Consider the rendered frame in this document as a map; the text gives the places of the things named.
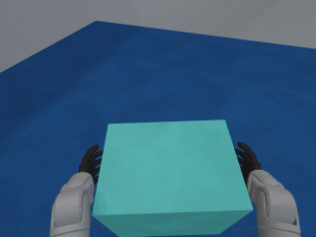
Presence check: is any carton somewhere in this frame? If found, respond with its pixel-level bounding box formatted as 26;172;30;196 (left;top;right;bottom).
92;119;254;237

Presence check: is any robot left forearm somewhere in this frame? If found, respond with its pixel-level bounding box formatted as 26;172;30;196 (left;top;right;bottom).
49;172;95;237

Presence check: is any robot right forearm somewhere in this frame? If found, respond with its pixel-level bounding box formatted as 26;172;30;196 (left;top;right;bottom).
246;170;301;237

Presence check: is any left robot hand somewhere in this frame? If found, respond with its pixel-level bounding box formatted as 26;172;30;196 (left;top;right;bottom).
78;144;104;185

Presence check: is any right robot hand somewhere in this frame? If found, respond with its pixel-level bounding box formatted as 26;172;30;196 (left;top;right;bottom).
234;141;262;187

